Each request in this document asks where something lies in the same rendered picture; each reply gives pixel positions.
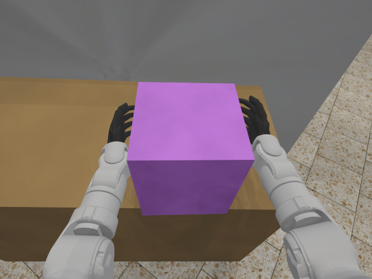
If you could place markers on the robot right forearm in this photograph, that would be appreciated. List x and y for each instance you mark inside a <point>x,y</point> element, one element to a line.
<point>295,206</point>

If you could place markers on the left robot hand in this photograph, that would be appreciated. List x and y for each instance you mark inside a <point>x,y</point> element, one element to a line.
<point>118,127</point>

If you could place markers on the left robot upper arm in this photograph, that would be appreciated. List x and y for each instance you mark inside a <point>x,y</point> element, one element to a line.
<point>81,257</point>

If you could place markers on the right robot upper arm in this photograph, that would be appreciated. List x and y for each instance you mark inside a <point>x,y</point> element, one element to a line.
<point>321,251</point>

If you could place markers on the carton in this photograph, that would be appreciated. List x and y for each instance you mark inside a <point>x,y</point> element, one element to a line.
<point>189,149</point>

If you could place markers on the pedestal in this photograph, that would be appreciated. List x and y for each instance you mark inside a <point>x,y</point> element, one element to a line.
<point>52,132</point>

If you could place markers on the robot left forearm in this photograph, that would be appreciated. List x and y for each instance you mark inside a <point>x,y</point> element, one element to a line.
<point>97,214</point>

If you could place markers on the right robot hand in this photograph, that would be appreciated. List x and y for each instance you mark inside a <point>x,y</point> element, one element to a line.
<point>257,119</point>

